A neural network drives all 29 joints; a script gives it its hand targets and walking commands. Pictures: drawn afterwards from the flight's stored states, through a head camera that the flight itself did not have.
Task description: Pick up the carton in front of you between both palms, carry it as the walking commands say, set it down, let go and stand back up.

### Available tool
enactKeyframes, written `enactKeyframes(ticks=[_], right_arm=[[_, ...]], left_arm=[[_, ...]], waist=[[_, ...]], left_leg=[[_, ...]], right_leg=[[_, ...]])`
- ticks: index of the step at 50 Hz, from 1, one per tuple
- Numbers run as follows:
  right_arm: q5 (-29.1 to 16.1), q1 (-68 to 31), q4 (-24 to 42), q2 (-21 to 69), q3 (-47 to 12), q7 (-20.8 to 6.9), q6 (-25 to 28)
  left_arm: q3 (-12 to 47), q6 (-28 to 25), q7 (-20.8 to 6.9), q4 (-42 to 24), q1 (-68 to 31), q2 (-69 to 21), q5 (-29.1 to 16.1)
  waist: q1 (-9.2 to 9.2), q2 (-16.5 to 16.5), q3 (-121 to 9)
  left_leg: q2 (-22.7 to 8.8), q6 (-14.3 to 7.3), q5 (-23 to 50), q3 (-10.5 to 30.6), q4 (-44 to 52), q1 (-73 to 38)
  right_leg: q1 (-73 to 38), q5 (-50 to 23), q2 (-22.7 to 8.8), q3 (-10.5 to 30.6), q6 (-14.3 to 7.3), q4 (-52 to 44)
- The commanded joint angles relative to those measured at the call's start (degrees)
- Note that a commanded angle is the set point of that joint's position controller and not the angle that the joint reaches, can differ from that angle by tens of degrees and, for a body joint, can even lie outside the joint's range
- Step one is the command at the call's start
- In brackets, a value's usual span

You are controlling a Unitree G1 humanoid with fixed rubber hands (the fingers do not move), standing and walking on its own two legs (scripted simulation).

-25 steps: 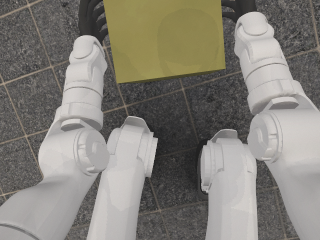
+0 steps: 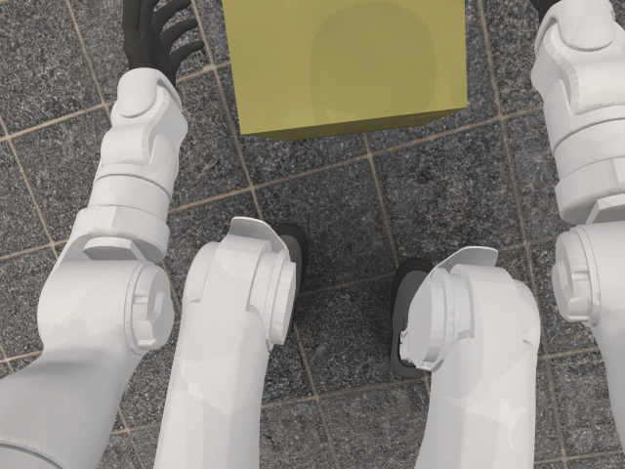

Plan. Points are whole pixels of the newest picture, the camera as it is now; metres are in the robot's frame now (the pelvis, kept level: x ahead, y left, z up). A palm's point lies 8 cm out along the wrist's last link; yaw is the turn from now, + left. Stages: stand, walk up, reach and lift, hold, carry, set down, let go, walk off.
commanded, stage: set down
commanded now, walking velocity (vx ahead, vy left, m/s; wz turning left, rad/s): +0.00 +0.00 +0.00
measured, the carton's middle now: (345, 42) +0.53 +0.04 -0.25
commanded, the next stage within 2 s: let go in 0.92 s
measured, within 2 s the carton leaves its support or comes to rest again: neither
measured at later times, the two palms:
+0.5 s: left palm (26, 2) +0.48 +0.22 +0.01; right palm out of the picture +0.56 -0.16 +0.01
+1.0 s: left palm out of the picture +0.47 +0.22 +0.17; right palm out of the picture +0.55 -0.17 +0.16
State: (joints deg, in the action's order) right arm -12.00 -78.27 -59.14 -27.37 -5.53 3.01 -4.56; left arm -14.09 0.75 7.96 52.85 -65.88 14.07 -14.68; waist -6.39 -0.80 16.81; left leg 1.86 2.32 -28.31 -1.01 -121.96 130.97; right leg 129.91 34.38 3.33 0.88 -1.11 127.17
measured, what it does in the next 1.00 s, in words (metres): rises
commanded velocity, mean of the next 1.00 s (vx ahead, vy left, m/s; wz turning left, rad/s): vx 0.00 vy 0.00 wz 0.00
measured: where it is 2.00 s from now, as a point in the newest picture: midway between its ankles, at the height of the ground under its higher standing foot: (343, 319)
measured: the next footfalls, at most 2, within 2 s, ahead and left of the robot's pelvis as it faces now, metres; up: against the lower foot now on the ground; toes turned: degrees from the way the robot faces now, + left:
none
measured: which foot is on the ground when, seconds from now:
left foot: down 0.00-1.00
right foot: down 0.00-1.00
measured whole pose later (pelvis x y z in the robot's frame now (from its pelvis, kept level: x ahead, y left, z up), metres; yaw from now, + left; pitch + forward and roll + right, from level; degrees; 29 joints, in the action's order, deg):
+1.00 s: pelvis +0.04 +0.00 +0.25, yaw -1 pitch +44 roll +2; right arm 2.7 -60.7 -54.0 -19.3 10.4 -3.5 -9.1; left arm -19.5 7.7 4.9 36.9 -45.9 4.4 -1.4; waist -7.4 2.1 -6.8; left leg 1.7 1.5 -18.7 1.0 -68.6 93.7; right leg 92.8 23.3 3.4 2.6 -0.8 72.5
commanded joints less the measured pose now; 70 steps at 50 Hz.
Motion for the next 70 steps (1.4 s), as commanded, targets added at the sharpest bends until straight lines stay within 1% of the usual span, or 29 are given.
enactKeyframes(ticks=[1, 3, 4, 5, 6, 8, 11, 19, 20, 23, 24, 25, 30, 31, 33, 34, 35, 36, 38, 41, 47, 51, 58, 60, 61, 65, 66, 67, 70], right_arm=[[1.9, -19.01, 10.7, -5.9, 2.09, 0.01, -0.82], [4.09, -13.02, 7.02, -5.13, 6.32, -0.07, -2.0], [3.21, -12.22, 3.0, -3.66, 5.39, -0.64, -2.55], [4.46, -11.12, 4.68, -1.71, 6.77, -0.97, -2.18], [3.88, -12.38, 7.08, -0.61, 6.31, -1.49, -2.07], [8.96, -9.31, 0.39, -3.75, 10.6, -1.45, -2.47], [8.36, -10.39, 4.56, -4.75, 13.77, -2.89, -2.34], [9.02, -7.34, 5.83, -1.42, 10.86, -3.92, -2.68], [7.98, -5.61, 7.14, 0.07, 10.69, -4.13, -2.47], [10.41, -5.9, 10.93, -1.77, 13.24, -4.65, -2.78], [9.01, -6.09, 11.1, -0.06, 11.16, -4.81, -3.43], [9.85, -5.71, 13.39, 0.6, 10.99, -4.63, -3.61], [11.15, -5.19, 13.63, -0.87, 12.66, -4.3, -5.16], [10.7, -5.99, 11.34, 0.36, 12.95, -4.44, -5.51], [11.88, 0.16, 10.73, 3.1, 12.23, -4.87, -5.21], [13.48, -0.64, 9.58, 0.19, 15.59, -4.78, -4.94], [10.8, -0.87, 15.67, 3.57, 11.81, -5.01, -4.6], [15.09, -0.35, 9.29, -0.17, 16.28, -5.08, -4.81], [14.0, 0.34, 12.39, 1.35, 14.71, -5.19, -4.82], [14.03, 2.16, 11.72, 1.44, 16.46, -5.65, -3.92], [15.37, 0.18, 12.36, -0.87, 17.79, -6.52, -3.14], [16.77, 9.56, 8.05, 4.99, 18.44, -5.85, -3.49], [19.22, 28.63, 20.85, 10.06, 19.88, -1.06, -1.51], [16.35, 29.62, 23.98, 13.14, 16.73, -0.43, -1.49], [18.33, 32.94, 27.07, 11.66, 18.92, -0.12, -0.95], [16.06, 40.78, 32.4, 12.21, 16.83, 0.25, 0.77], [15.43, 44.48, 31.63, 11.74, 16.22, -0.16, 0.81], [17.38, 48.25, 31.37, 11.92, 16.88, -0.37, 0.99], [15.43, 57.78, 31.64, 12.64, 14.47, -0.77, 2.76]], left_arm=[[-0.36, 1.2, 1.32, -12.83, -7.99, 6.62, -0.06], [-1.5, 2.41, 1.78, -12.18, -6.5, 5.43, 2.99], [-0.43, 2.94, 1.78, -12.78, -6.95, 1.9, 3.79], [-1.12, 3.22, 1.66, -14.74, -7.21, 1.81, 3.6], [-2.32, 3.11, 1.22, -13.01, -5.65, 2.18, 5.19], [-3.12, 3.76, 1.83, -11.99, -4.21, 1.37, 6.67], [-2.27, 4.69, 2.15, -15.64, -7.2, 0.06, 8.62], [-4.14, 5.4, 1.59, -16.14, -0.88, -2.3, 9.1], [-4.39, 5.28, 1.04, -18.07, 1.08, -3.23, 9.77], [-4.62, 5.86, 0.35, -19.49, 2.2, -2.28, 9.3], [-6.08, 5.75, 0.3, -20.71, 2.03, -0.84, 10.73], [-4.87, 5.94, -0.04, -21.84, 2.51, -1.44, 8.72], [-3.8, 7.59, -1.2, -23.01, 2.49, -2.43, 6.62], [-6.14, 7.37, -1.3, -20.77, 1.55, 0.4, 9.96], [-2.73, 7.13, -2.0, -19.41, 7.3, -5.37, 7.88], [-5.75, 6.81, -2.12, -19.22, 6.3, -1.51, 10.52], [-6.88, 6.01, -2.54, -22.81, 6.86, -0.89, 11.09], [-6.68, 6.54, -1.99, -21.58, 6.4, -1.31, 11.47], [-8.93, 6.06, -2.46, -19.42, 9.73, -1.48, 12.47], [-6.31, 5.45, -2.75, -23.33, 9.12, -1.83, 12.6], [-6.03, 6.02, -2.72, -22.24, 10.33, -4.63, 12.24], [-4.74, 5.25, -4.2, -19.44, 14.85, -6.19, 14.33], [-2.05, 3.55, -9.35, -26.93, 30.0, -3.37, 19.68], [-1.72, 3.43, -10.68, -25.74, 32.46, 0.31, 20.19], [1.93, 3.26, -11.31, -25.49, 35.08, -2.36, 18.07], [4.01, 1.88, -12.43, -27.29, 43.73, -0.64, 17.02], [1.48, 1.7, -12.19, -27.94, 48.24, 2.77, 19.03], [6.33, 1.38, -12.68, -28.13, 50.45, -0.82, 15.39], [6.6, 0.5, -13.3, -29.66, 56.87, 0.57, 14.67]], waist=[[-3.84, 12.78, -84.23], [-1.31, 7.49, -79.0], [-3.55, 6.27, -72.99], [-0.41, 8.49, -70.43], [-4.59, 7.08, -68.27], [-0.28, 8.83, -67.96], [-0.99, 1.52, -69.02], [-1.22, 8.65, -73.33], [-4.61, 7.44, -74.25], [-2.06, 11.01, -79.36], [-5.54, 10.34, -78.74], [-3.46, 13.24, -81.3], [-1.23, 12.33, -80.27], [-4.07, 10.9, -76.68], [0.13, 11.66, -79.88], [-0.87, 9.69, -78.44], [-6.58, 9.01, -77.64], [-0.55, 10.45, -77.97], [-4.19, 11.65, -76.14], [-2.61, 7.02, -81.82], [-2.63, 9.86, -75.79], [0.57, 9.8, -72.46], [0.61, 5.22, -69.82], [-2.43, 4.05, -64.98], [1.93, 4.71, -63.53], [1.01, 5.07, -59.28], [-4.18, 1.44, -61.71], [2.4, 6.24, -59.95], [0.92, 1.51, -56.15]], left_leg=[[-0.11, 0.44, 19.35, -3.41, 9.37, -41.35], [0.51, 1.01, 15.75, -4.83, 11.76, -40.6], [0.8, 1.13, 14.11, -4.56, 13.28, -38.48], [0.94, 0.54, 11.56, -3.63, 14.86, -38.94], [0.77, 0.06, 11.79, -4.2, 15.17, -37.87], [1.69, 0.81, 10.99, -3.74, 18.1, -37.4], [1.11, 1.05, 11.7, -2.36, 21.64, -46.39], [1.75, 1.48, 17.0, -3.58, 26.4, -44.04], [2.34, 1.37, 19.95, -4.38, 28.31, -46.47], [2.13, 1.47, 20.36, -4.74, 31.45, -45.47], [2.47, 1.31, 19.84, -5.59, 31.77, -45.83], [2.28, 0.89, 21.87, -4.01, 32.99, -49.49], [2.14, 1.54, 18.54, -5.34, 38.09, -48.66], [1.68, 1.32, 18.89, -5.47, 38.6, -47.86], [2.57, 1.79, 22.02, -5.64, 39.55, -49.99], [2.0, 1.64, 21.47, -4.94, 41.41, -50.14], [2.16, 1.42, 24.95, -5.6, 42.57, -51.23], [2.48, 1.45, 22.0, -4.58, 44.52, -50.69], [2.24, 1.37, 23.41, -4.91, 45.67, -53.01], [2.16, 1.59, 26.1, -4.38, 49.62, -61.75], [1.52, 1.2, 25.74, -2.51, 57.88, -65.22], [1.28, 0.92, 23.82, -3.11, 60.43, -68.3], [1.37, 0.12, 26.75, -2.59, 67.57, -82.94], [1.63, -0.93, 24.14, -2.37, 69.49, -84.55], [1.14, -1.2, 24.39, -1.15, 70.6, -86.11], [0.12, -1.87, 31.41, 1.1, 73.83, -95.83], [0.45, -1.96, 35.13, 0.83, 74.12, -99.44], [-0.14, -1.4, 34.78, 1.42, 75.06, -101.46], [-0.36, -1.43, 41.5, 2.18, 76.78, -107.11]], right_leg=[[-44.09, -15.34, -1.98, 0.91, 0.62, -14.25], [-41.3, -12.45, -0.28, 1.01, -0.18, -18.15], [-36.29, -9.65, -0.6, 0.66, -0.41, -18.49], [-34.35, -7.33, -0.19, -1.0, -0.54, -18.89], [-32.4, -6.94, -0.48, 0.2, -0.72, -20.19], [-32.16, -6.62, -0.09, -0.88, -0.18, -22.82], [-26.23, -5.56, 0.41, -1.82, -0.74, -24.69], [-38.43, -12.95, 1.04, -1.07, 0.0, -31.7], [-39.83, -15.4, 1.14, -0.96, 0.21, -32.34], [-47.95, -17.9, 1.07, -1.45, 0.86, -35.6], [-47.85, -17.47, 1.26, -0.43, 0.61, -35.88], [-50.01, -18.82, 1.06, -1.25, 1.34, -37.6], [-56.11, -17.95, 0.97, -1.23, 1.54, -43.15], [-53.83, -17.86, 1.2, -0.34, 1.19, -43.44], [-58.58, -22.29, 1.28, -1.35, 1.7, -45.48], [-55.79, -21.47, 1.21, -0.67, 1.67, -46.39], [-59.1, -24.29, 0.66, 1.28, 1.5, -48.35], [-60.77, -23.16, 1.4, -0.35, 1.39, -48.28], [-59.91, -21.72, 0.87, 0.01, 1.94, -51.45], [-62.45, -24.02, 1.36, -0.09, 1.94, -53.44], [-66.1, -23.65, 0.66, -0.51, 1.44, -61.0], [-72.54, -24.46, 0.82, 0.37, 2.07, -66.41], [-79.69, -26.8, 0.4, 1.15, 2.46, -76.41], [-81.87, -24.64, -0.1, 1.77, 2.59, -77.89], [-82.17, -24.6, 0.14, 0.33, 2.66, -78.7], [-83.74, -28.99, 0.22, -0.13, 2.83, -82.27], [-84.64, -29.29, 0.12, 1.14, 2.64, -82.16], [-88.19, -29.89, 0.69, -0.91, 2.81, -82.42], [-88.44, -32.98, 0.23, 0.95, 2.1, -85.64]])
